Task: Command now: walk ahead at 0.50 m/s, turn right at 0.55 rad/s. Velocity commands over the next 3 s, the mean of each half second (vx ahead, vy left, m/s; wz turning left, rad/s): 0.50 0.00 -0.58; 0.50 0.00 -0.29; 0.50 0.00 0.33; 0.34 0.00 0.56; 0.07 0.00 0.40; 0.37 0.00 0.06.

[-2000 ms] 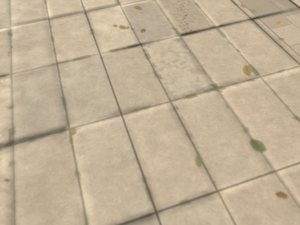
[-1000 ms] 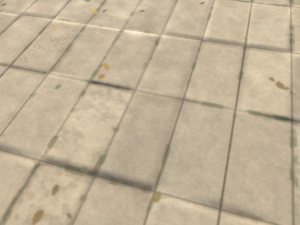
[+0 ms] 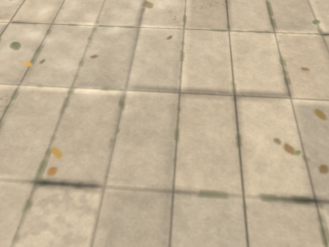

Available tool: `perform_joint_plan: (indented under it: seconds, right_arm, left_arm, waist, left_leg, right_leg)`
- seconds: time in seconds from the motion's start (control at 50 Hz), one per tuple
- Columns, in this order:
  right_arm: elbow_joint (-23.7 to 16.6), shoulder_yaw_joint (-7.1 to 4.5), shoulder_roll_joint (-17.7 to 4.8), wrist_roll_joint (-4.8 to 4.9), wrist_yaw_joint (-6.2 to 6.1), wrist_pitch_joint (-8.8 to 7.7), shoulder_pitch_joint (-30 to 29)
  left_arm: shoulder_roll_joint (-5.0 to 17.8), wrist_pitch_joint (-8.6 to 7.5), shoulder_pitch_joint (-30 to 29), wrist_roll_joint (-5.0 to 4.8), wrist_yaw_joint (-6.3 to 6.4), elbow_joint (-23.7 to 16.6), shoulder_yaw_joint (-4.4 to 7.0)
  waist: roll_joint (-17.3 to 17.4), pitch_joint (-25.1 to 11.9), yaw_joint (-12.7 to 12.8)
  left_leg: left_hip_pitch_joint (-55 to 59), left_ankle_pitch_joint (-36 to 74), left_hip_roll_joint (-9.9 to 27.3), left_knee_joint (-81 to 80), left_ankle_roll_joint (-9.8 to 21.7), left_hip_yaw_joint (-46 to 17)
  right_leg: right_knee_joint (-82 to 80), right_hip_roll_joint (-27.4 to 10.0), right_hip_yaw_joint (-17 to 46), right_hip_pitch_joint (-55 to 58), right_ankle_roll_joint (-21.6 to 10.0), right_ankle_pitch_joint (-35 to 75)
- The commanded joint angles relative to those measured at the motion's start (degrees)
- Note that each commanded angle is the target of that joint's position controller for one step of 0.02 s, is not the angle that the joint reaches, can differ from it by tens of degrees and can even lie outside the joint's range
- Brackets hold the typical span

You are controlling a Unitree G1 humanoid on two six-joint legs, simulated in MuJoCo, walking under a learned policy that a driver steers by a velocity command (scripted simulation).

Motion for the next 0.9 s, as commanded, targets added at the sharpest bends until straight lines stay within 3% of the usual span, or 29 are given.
perform_joint_plan:
  seconds: [0.02, 0.12, 0.22, 0.26, 0.3, 0.32, 0.34, 0.36, 0.38, 0.4, 0.42, 0.44, 0.48, 0.54, 0.66, 0.74, 0.78, 0.8, 0.82, 0.84, 0.86, 0.88, 0.9]
  right_arm:
    - [-2.72, -1.07, -4.64, -0.61, 0.41, 1.54, 3.78]
    - [-6.82, -0.66, -4.54, -0.05, 0.72, 1.61, -8.07]
    - [-9.67, -0.26, -5.40, 0.65, 1.01, 0.58, -14.93]
    - [-9.61, -0.57, -6.79, 0.80, 0.88, 0.08, -12.57]
    - [-6.90, -1.55, -9.02, 0.87, 0.14, -0.59, -3.08]
    - [-5.13, -2.34, -10.98, 0.30, -0.54, -1.41, 4.44]
    - [-4.99, -3.29, -15.42, -0.99, -1.60, -1.66, 13.85]
    - [-5.18, -4.39, -19.70, -1.11, -1.60, -0.69, 10.70]
    - [-6.03, -3.56, -13.63, -0.32, -1.28, -0.03, 6.49]
    - [-6.64, -2.42, -8.95, 0.21, -1.05, 0.04, 3.30]
    - [-6.29, -1.88, -7.11, 0.14, -0.86, -0.04, 1.78]
    - [-5.56, -1.67, -6.59, 0.30, -0.97, -0.35, 2.34]
    - [-4.17, -1.71, -6.53, 0.86, -0.74, -1.42, 3.94]
    - [-2.88, -2.21, -7.25, 1.38, -0.29, -2.43, 5.70]
    - [0.31, -2.20, -7.16, 1.17, 0.36, -2.45, 8.92]
    - [3.24, -2.52, -8.88, 1.35, 0.10, -1.68, 13.11]
    - [4.63, -2.68, -9.97, 1.38, -0.12, -0.93, 13.96]
    - [5.17, -2.73, -10.52, 1.42, -0.21, -0.58, 13.99]
    - [5.55, -2.51, -10.31, 1.75, -0.30, -0.16, 13.80]
    - [4.70, -1.88, -8.75, 1.91, -0.33, -0.21, 13.71]
    - [1.04, -0.27, -2.50, 3.07, 0.59, -0.53, 16.39]
    - [1.36, -1.78, -7.17, 2.01, 0.28, -0.27, 14.28]
    - [0.27, -2.35, -8.28, 1.67, 0.23, -0.07, 9.31]
  left_arm:
    - [7.69, -1.90, 1.55, -0.25, 0.15, -2.94, 1.67]
    - [8.29, -1.70, 6.71, -0.20, 0.12, -2.48, 1.99]
    - [9.29, -1.40, 10.11, 0.63, 0.69, -2.59, 2.27]
    - [10.18, -1.47, 8.10, 0.91, 1.12, -3.53, 2.48]
    - [11.20, -1.82, 4.65, 0.99, 0.95, -4.61, 2.65]
    - [10.06, -2.26, 4.11, 0.48, 0.43, -4.70, 2.27]
    - [5.03, -2.80, 5.09, -0.02, 0.12, -6.53, 0.79]
    - [2.47, -2.54, 11.86, -1.08, 0.03, -8.45, 0.26]
    - [7.22, -1.32, 10.34, 0.82, 0.65, -5.74, 0.67]
    - [7.62, -1.03, 6.38, 1.18, 0.03, -5.83, 0.90]
    - [6.46, -0.83, 4.70, 1.11, -0.48, -6.15, 0.70]
    - [5.89, -0.31, 3.75, 1.70, -1.01, -6.34, 0.67]
    - [4.96, 0.86, 3.82, 1.99, -1.86, -6.52, 0.41]
    - [4.09, 1.50, -0.67, 1.91, -2.66, -8.52, 0.05]
    - [1.17, 0.65, -11.05, 1.95, -3.29, -11.47, -1.73]
    - [1.36, 0.19, -16.42, 2.25, -3.34, -13.04, -2.36]
    - [2.09, -0.20, -15.45, 2.62, -2.80, -12.75, -2.21]
    - [2.54, -0.59, -12.06, 2.84, -2.43, -11.61, -1.93]
    - [3.17, -1.26, -4.21, 3.22, -1.96, -8.82, -1.40]
    - [6.02, -1.76, 5.26, 4.06, -1.22, -5.64, -0.25]
    - [13.13, -1.84, 11.61, 4.61, -0.25, -5.14, 1.49]
    - [13.73, -1.15, 12.31, 1.68, 0.30, -4.79, 1.97]
    - [11.93, -1.06, 7.39, 0.75, 0.55, -4.44, 1.52]
  waist:
    - [-1.20, -2.82, -1.87]
    - [-4.09, -1.00, 2.72]
    - [-4.78, -1.48, 5.44]
    - [-5.44, -1.80, 3.45]
    - [-5.07, -4.86, -1.35]
    - [-1.33, -9.11, -5.30]
    - [5.98, -18.44, -8.10]
    - [20.42, -20.80, -2.27]
    - [8.17, -12.87, -1.34]
    - [2.16, -6.77, -1.43]
    - [1.21, -4.01, -0.65]
    - [3.61, -2.81, -0.41]
    - [5.97, -2.80, 0.17]
    - [5.01, -2.32, 0.18]
    - [4.53, 0.25, -1.55]
    - [4.67, 1.41, -2.87]
    - [4.95, 0.57, -1.83]
    - [5.14, -1.58, -0.06]
    - [3.60, -5.88, 3.70]
    - [1.23, -12.21, 7.21]
    - [-12.05, -21.51, 7.51]
    - [-10.75, -23.39, 7.92]
    - [-6.11, -13.73, 5.86]
  left_leg:
    - [-3.78, 3.11, 1.07, -5.39, -2.11, 0.86]
    - [-8.15, 14.25, 0.14, -20.89, -3.32, 1.35]
    - [-7.07, 15.98, -2.77, -30.68, -2.13, 0.79]
    - [-1.10, 13.32, -3.66, -34.87, -0.83, -0.36]
    - [13.10, 9.28, -6.13, -38.59, 1.03, 0.49]
    - [24.23, 9.45, -3.50, -42.06, 2.77, -1.59]
    - [37.04, -4.16, 11.05, -44.25, 5.51, -16.08]
    - [44.13, -8.90, 21.51, -53.08, 11.60, -43.13]
    - [37.04, -16.29, 19.69, -52.90, 11.53, -40.69]
    - [29.96, -12.69, 16.59, -53.40, 10.32, -30.74]
    - [25.54, -3.58, 13.74, -54.48, 9.27, -22.51]
    - [23.24, 2.88, 11.59, -55.16, 8.40, -16.46]
    - [21.55, 12.00, 9.73, -56.13, 8.02, -9.71]
    - [23.06, 18.77, 10.32, -57.89, 9.18, -3.92]
    - [23.07, 24.13, 7.38, -59.38, 9.10, 5.33]
    - [26.91, 28.76, 9.55, -57.98, 8.79, 6.50]
    - [30.38, 39.74, 10.43, -53.31, 8.48, 7.06]
    - [31.36, 48.42, 10.22, -47.75, 8.09, 7.91]
    - [29.69, 51.61, 8.57, -38.01, 7.09, 10.06]
    - [21.04, 40.93, 6.61, -25.63, 5.93, 10.85]
    - [-0.12, 8.20, -0.95, -3.69, 3.08, 12.00]
    - [-7.77, -12.34, -5.83, 5.94, 2.95, 4.05]
    - [-11.82, -7.71, -2.21, 7.20, 3.62, 0.36]
  right_leg:
    - [-11.81, -14.50, 15.44, 2.05, -9.03, 19.75]
    - [-11.71, -12.57, 16.42, 5.38, -6.05, 16.28]
    - [-6.94, -14.28, 19.96, 11.88, -5.00, 21.98]
    - [-4.50, -15.21, 22.08, 11.39, -3.29, 23.01]
    - [3.14, -13.65, 22.37, 7.65, -1.01, 28.51]
    - [14.37, -9.62, 19.28, 3.96, 0.47, 26.47]
    - [31.19, -5.71, 13.57, -2.62, 1.78, 9.47]
    - [42.41, 1.70, 8.07, -19.44, 3.13, -22.88]
    - [47.52, -4.58, 8.52, -23.94, 2.66, -18.24]
    - [46.41, -6.42, 7.82, -23.07, 2.95, -12.56]
    - [44.30, -8.16, 7.11, -21.56, 3.61, -9.58]
    - [42.71, -9.50, 6.49, -20.59, 4.18, -8.57]
    - [42.48, -10.06, 5.40, -19.34, 5.07, -6.77]
    - [41.44, -11.07, 4.92, -23.92, 5.93, -2.71]
    - [21.84, -10.12, 2.05, -22.44, 6.53, 7.23]
    - [12.03, -9.40, -2.17, -17.70, 4.39, 4.39]
    - [9.03, -7.85, -3.62, -14.29, 2.42, -0.30]
    - [7.12, -6.13, -4.45, -9.39, 1.25, -1.94]
    - [2.73, -4.37, -5.13, 0.77, -0.13, 0.42]
    - [2.91, -8.85, 0.22, 15.50, -2.01, -0.56]
    - [1.22, -27.97, 26.67, 35.50, -8.87, -3.96]
    - [-6.26, -32.46, 40.70, 34.21, -11.46, 1.63]
    - [-5.96, -28.92, 29.61, 27.52, -9.72, 4.46]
